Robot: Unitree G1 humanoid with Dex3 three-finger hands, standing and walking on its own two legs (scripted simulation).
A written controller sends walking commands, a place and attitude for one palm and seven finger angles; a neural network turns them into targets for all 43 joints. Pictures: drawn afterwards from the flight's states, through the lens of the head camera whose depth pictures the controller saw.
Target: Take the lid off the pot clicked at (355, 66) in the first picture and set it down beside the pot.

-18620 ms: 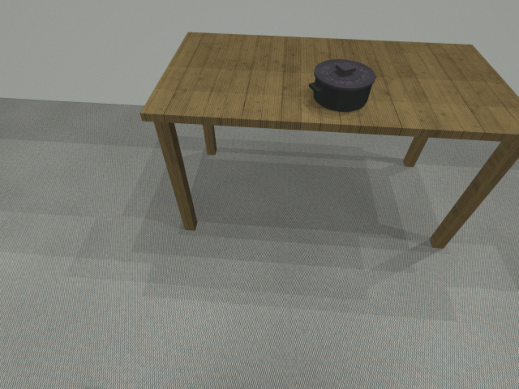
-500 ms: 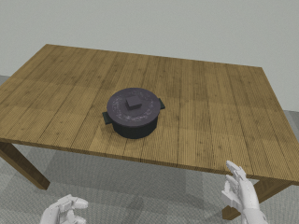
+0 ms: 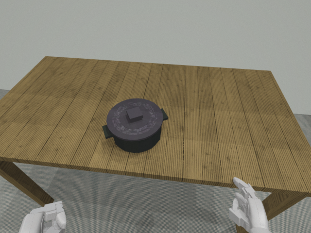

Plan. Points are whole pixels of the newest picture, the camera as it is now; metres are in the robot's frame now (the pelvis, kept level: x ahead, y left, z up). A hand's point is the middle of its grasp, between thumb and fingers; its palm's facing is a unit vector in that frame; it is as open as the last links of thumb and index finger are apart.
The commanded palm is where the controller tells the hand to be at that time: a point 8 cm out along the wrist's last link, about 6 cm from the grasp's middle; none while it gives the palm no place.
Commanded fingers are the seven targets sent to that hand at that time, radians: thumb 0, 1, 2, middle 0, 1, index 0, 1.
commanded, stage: raise the hand higher, near the body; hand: left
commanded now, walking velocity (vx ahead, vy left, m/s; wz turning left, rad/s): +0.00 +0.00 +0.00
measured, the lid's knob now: (134, 113) +0.48 +0.13 +0.01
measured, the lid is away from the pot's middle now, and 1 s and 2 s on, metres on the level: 0.00 0.00 0.00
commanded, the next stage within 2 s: reach forward and open the fingers in 0.52 s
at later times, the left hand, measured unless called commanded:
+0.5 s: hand (46, 199) +0.16 +0.24 +0.09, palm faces +0.29 -0.87 -0.39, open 3.1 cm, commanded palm +0.12 +0.28 +0.12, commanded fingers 0.00 0.90 0.90 -1.30 -1.50 -1.30 -1.50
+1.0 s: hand (34, 194) +0.17 +0.28 +0.08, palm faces -0.21 -0.08 -0.97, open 3.2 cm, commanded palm +0.17 +0.27 +0.14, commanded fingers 0.00 0.28 1.20 -1.07 -0.79 -1.07 -0.79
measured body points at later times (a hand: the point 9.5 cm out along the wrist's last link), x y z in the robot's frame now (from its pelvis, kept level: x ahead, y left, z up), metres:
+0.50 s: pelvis +0.00 +0.02 +0.00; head -0.01 +0.00 +0.45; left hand +0.14 +0.29 +0.11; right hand +0.20 -0.21 -0.05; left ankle -0.02 +0.12 -0.73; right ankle -0.02 -0.11 -0.73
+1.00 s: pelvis -0.02 +0.00 +0.01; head -0.03 -0.04 +0.45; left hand +0.17 +0.28 +0.14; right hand +0.21 -0.23 -0.05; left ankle -0.02 +0.11 -0.73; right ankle -0.02 -0.11 -0.73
